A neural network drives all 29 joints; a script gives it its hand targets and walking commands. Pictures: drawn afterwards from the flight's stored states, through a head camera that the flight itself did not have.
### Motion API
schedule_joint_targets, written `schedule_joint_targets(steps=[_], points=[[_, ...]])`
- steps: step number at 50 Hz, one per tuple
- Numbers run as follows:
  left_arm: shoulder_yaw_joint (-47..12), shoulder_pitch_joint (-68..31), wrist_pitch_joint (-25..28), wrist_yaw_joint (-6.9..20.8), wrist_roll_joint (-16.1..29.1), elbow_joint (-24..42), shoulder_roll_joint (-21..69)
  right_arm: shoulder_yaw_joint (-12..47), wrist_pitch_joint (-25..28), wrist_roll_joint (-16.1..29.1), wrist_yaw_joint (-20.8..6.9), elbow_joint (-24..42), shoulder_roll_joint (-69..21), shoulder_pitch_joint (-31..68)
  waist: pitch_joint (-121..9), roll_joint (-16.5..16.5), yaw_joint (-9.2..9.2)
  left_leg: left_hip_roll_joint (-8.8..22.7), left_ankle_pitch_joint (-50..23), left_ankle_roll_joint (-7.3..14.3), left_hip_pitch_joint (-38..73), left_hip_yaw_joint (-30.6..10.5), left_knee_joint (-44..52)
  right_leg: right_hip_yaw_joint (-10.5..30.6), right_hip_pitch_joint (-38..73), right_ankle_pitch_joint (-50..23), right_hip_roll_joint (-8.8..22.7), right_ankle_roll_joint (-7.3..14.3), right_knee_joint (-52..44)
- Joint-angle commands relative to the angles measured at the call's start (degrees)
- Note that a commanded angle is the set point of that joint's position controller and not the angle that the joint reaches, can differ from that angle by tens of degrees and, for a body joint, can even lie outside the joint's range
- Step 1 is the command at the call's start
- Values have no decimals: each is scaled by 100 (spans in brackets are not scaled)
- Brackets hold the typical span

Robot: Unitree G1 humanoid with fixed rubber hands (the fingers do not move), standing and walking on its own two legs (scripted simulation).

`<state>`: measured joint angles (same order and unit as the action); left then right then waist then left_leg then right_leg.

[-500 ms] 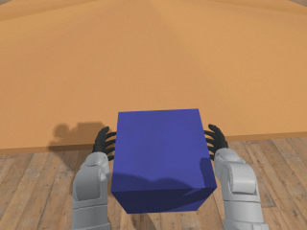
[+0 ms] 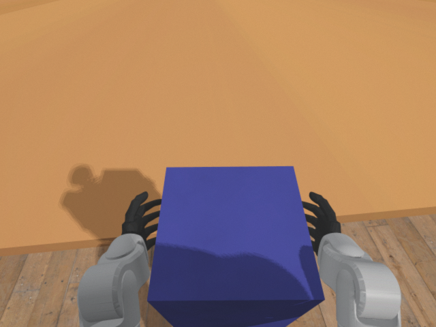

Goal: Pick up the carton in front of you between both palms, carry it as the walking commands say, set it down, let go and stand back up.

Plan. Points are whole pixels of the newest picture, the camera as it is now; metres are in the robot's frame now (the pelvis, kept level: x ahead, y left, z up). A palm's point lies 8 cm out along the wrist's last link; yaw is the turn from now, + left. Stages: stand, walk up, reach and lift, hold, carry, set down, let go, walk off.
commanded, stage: carry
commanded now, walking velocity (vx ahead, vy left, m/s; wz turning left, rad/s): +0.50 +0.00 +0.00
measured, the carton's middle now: (229, 253) +0.24 +0.00 +0.03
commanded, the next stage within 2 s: none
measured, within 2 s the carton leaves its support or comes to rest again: neither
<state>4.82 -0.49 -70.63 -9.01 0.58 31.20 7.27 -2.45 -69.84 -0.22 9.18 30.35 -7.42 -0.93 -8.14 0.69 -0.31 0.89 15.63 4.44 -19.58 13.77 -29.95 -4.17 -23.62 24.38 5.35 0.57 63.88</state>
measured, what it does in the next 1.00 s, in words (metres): walks ahead: right foot, then left foot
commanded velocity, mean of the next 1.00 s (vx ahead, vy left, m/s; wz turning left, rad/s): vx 0.50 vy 0.00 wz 0.00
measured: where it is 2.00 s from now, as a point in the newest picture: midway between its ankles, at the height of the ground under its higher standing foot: (222, 146)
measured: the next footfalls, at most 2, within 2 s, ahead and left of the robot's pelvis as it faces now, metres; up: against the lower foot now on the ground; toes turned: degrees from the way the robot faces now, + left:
right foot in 0.34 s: +0.40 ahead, -0.10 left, +0.00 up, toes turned -7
left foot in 0.74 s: +0.62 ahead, +0.08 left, +0.00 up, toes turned +8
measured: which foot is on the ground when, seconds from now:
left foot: down 0.00-0.36, up 0.38-0.72, down 0.74-1.00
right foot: up 0.00-0.32, down 0.34-0.82, up 0.84-1.00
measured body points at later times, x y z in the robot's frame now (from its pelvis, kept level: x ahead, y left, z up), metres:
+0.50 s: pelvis +0.31 -0.04 +0.00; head +0.35 -0.06 +0.44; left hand +0.63 +0.15 +0.12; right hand +0.66 -0.16 +0.11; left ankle +0.21 +0.09 -0.63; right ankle +0.36 -0.09 -0.73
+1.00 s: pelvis +0.65 +0.00 +0.00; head +0.72 +0.00 +0.44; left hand +1.02 +0.14 +0.11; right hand +1.00 -0.16 +0.11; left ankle +0.58 +0.07 -0.73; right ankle +0.60 -0.11 -0.56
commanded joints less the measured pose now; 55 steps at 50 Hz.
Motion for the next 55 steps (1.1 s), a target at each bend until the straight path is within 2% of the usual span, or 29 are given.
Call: schedule_joint_targets(steps=[1, 6, 13, 14, 16, 17, 18, 19, 20, 22, 25, 29, 35, 38, 39, 40, 41, 42, 43, 44, 45, 46, 48, 49, 51, 52, 53, 54, 55], points=[[-3563, -2318, 127, 524, 1479, 742, 4084, 3480, 140, 1575, -388, 1242, -4125, 2865, -822, -248, -58, 1836, -584, 459, 1951, -2486, 1969, 232, -1605, -658, 283, 85, -287], [-3314, -2088, 98, 320, 1067, 771, 3651, 3558, -5, 1788, -489, 1365, -3561, 2849, -555, -574, -74, 1372, -1782, 354, 2326, -1417, 2014, -296, -1642, -1496, -36, -21, -1976], [-2946, -3737, -132, -28, 1099, 271, 2478, 2806, -157, 1455, -138, 364, -2375, 3958, 28, -1059, -127, 1178, -2682, 277, 1957, -660, 1571, -727, -792, -2307, -327, 323, -3069], [-2850, -3954, -142, -58, 1132, 108, 2438, 2690, -163, 1402, -72, 226, -2349, 4183, -127, -1082, -92, 1148, -3268, 227, 1992, -525, 1184, -828, -389, -2150, -432, 381, -3075], [-2601, -4221, -134, -109, 1168, -282, 2377, 2500, -177, 1325, 50, -6, -2340, 4612, -815, -734, 360, 791, -3863, -62, 1614, -49, -623, -1270, 1385, -1475, -917, 387, -3322], [-2481, -4342, -132, -131, 1163, -425, 2352, 2405, -182, 1294, 111, -82, -2287, 4918, -1302, -144, 631, 614, -2566, -174, 727, -133, -2075, -358, 2556, -767, -271, 402, -3448], [-2342, -4683, -117, -159, 1164, -609, 2213, 2350, -205, 1272, 160, -199, -2404, 5101, -1781, 1331, 476, -180, -406, -405, -890, -444, -3903, 2919, 3514, 408, 1469, 1241, -4286], [-2430, -4796, -103, -144, 1269, -738, 2506, 2254, -185, 1240, 190, -299, -2474, 5323, -1689, 1608, 511, -420, 1117, -305, -1852, -1136, -4796, 3935, 3649, 50, 1655, 1514, -5012], [-2492, -5106, -67, -91, 1370, -692, 2763, 2222, -153, 1220, 203, -452, -2742, 5508, -1696, 1325, 400, -48, 1060, -100, -2088, -1478, -5255, 3305, 3538, -663, 1563, 1412, -4762], [-2737, -5818, 79, 79, 1630, -706, 3466, 2146, -15, 1157, 144, -642, -3284, 5877, -1591, 256, 314, 305, 454, 13, -2015, -1545, -4792, 2201, 2845, -1725, 1246, 1080, -4488], [-2880, -6442, 314, 265, 1747, -908, 3890, 2198, 211, 957, 83, -987, -3671, 6245, -1780, 491, 270, 341, 98, -70, -1768, -1350, -4190, 1387, 2556, -2176, 1056, 971, -4561], [-2779, -6619, 463, 260, 1642, -1317, 3793, 2250, 386, 880, 109, -1354, -3659, 6532, -1709, 490, 302, 333, -129, -183, -2431, -1095, -3344, 946, 2953, -2965, 993, 1138, -4520], [-2408, -6336, 430, 111, 1271, -1668, 3571, 2211, 366, 1007, 103, -1502, -3585, 6611, -1387, 678, 452, 125, -814, -120, -2572, -617, -1719, 282, 3524, -4249, 597, 1111, -4031], [-2373, -6192, 346, 98, 1140, -1714, 3535, 2146, 267, 986, 51, -1560, -3594, 6555, -1273, 738, 555, -39, -695, 57, -2838, -435, -1521, 305, 4120, -5280, 697, 1084, -3444], [-2403, -6315, 305, 119, 1158, -1667, 3630, 2113, 249, 964, 51, -1646, -3594, 6660, -1194, 427, 622, -526, -305, 110, -2895, 42, -1372, 147, 4522, -6619, 289, 943, -2874], [-2404, -6398, 296, 122, 1151, -1675, 3617, 2096, 217, 971, 36, -1760, -3690, 6536, -1400, 354, 479, -705, -507, 173, -1664, 161, -450, -72, 3985, -7554, 131, 728, -2126], [-2457, -6416, 315, 122, 1140, -1629, 3670, 2084, 221, 966, 4, -1718, -3752, 6440, -1861, 418, -32, -665, -1652, 135, -7, 33, 725, -217, 3332, -7050, 178, 548, -1265], [-2548, -6552, 350, 131, 1171, -1575, 3748, 2064, 240, 955, -28, -1633, -3796, 6278, -1971, 261, -603, -125, -2614, 158, 2089, -416, 1106, -242, 1660, -5749, 197, 318, -132], [-2572, -6502, 356, 152, 1145, -1608, 3941, 2058, 279, 911, -28, -1663, -3706, 6411, -2154, -1398, -379, 1516, -7896, 657, 4871, -2394, -573, -93, -1432, 206, -569, 145, 1114], [-2525, -6441, 350, 152, 1129, -1713, 3890, 2132, 299, 918, -7, -1806, -3705, 6204, -2741, -1994, -711, 1996, -8465, 1508, 5904, -3470, -702, 286, -2903, 870, -996, 115, 2648], [-2490, -6506, 401, 133, 1120, -1573, 3970, 2257, 352, 1043, -24, -1573, -3821, 6284, -2698, -1360, -897, 1962, -6590, 1597, 5713, -3613, -345, 650, -3433, 656, -844, 245, 3179], [-2453, -6627, 451, 114, 1106, -1407, 4065, 2458, 418, 1240, -70, -1260, -4027, 6627, -2373, -644, -817, 1865, -4862, 1383, 5311, -3563, -93, 689, -3798, 515, -694, 372, 3173], [-2287, -6521, 563, 51, 935, -1377, 3992, 2796, 543, 1666, -162, -718, -4235, 7244, -1863, -202, -668, 1786, -3848, 1061, 4731, -3306, 189, 433, -4259, 621, -538, 423, 3133], [-2230, -6393, 625, 10, 797, -1337, 3891, 2877, 594, 1794, -187, -593, -4229, 7288, -1773, -355, -662, 1733, -3590, 1019, 4471, -3151, 274, 303, -4360, 829, -524, 475, 3444], [-2195, -6250, 712, -75, 597, -1247, 3646, 3000, 658, 2019, -234, -445, -4115, 7269, -1534, -539, -587, 1454, -3296, 885, 3981, -2639, 600, -7, -4456, 933, -416, 567, 3053], [-2186, -6210, 722, -112, 530, -1214, 3500, 3030, 660, 2068, -251, -460, -4025, 7219, -1378, -604, -474, 1302, -3162, 752, 3561, -2359, 880, -68, -4193, 872, -287, 559, 2440], [-2175, -6163, 715, -141, 487, -1200, 3376, 3021, 647, 2108, -260, -516, -3971, 7151, -1221, -540, -303, 1046, -3329, 631, 2674, -1790, 1203, -220, -3184, 609, -204, 536, 993], [-2197, -6063, 690, -160, 446, -1220, 3306, 2997, 618, 2095, -270, -627, -3908, 6994, -1004, -672, -227, 829, -3843, 526, 1895, -1406, 1527, -485, -2081, -98, -361, 548, -238], [-2239, -5923, 651, -165, 456, -1272, 3303, 2921, 584, 2019, -274, -759, -3850, 6831, -1228, -919, -97, 754, -5844, 465, 1467, -1018, 1225, -1013, -870, -822, -794, 584, -754]])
